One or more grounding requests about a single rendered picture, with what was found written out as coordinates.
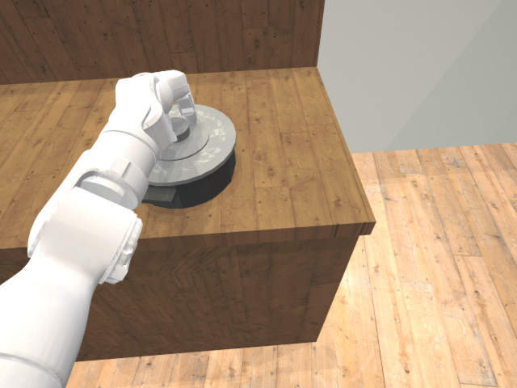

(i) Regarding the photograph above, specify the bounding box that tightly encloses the robot left forearm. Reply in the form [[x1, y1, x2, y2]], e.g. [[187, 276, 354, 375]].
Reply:
[[27, 73, 174, 258]]

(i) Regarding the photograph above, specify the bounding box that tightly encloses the lid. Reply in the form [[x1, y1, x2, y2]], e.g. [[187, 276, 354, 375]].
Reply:
[[148, 104, 237, 186]]

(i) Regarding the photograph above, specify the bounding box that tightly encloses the pot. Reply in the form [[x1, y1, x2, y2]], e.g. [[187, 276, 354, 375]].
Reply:
[[141, 150, 236, 209]]

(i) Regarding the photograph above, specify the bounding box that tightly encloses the left robot upper arm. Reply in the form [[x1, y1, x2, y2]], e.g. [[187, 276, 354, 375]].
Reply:
[[0, 186, 143, 388]]

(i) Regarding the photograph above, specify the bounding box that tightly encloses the knob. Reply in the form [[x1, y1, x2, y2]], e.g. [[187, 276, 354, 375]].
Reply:
[[170, 117, 190, 143]]

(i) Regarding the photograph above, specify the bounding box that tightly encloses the table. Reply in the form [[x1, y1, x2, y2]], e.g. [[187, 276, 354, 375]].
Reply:
[[0, 0, 376, 362]]

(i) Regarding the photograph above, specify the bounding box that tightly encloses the left robot hand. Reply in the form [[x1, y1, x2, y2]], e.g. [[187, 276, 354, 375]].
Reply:
[[152, 70, 197, 144]]

